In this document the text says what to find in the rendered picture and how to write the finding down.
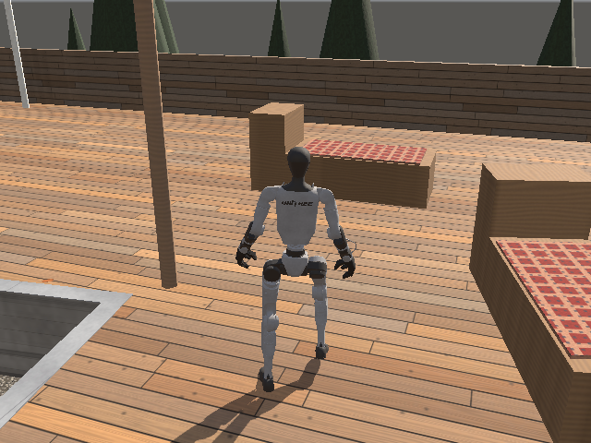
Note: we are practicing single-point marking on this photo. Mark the left robot forearm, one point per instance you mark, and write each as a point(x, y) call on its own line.
point(247, 241)

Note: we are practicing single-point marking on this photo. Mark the left robot hand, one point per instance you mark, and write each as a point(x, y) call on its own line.
point(239, 257)

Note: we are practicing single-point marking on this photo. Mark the right robot upper arm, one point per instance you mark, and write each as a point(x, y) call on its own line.
point(331, 212)

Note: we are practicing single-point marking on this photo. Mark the left robot upper arm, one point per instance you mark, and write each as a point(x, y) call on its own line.
point(267, 195)

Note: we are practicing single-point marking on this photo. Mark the right robot shin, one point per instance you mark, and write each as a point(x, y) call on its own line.
point(321, 313)

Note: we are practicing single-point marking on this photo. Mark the left robot thigh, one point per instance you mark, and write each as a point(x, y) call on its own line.
point(271, 276)

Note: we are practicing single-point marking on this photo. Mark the right robot forearm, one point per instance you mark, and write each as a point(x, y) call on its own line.
point(342, 247)

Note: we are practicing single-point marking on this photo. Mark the right robot hand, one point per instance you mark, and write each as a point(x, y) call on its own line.
point(351, 265)

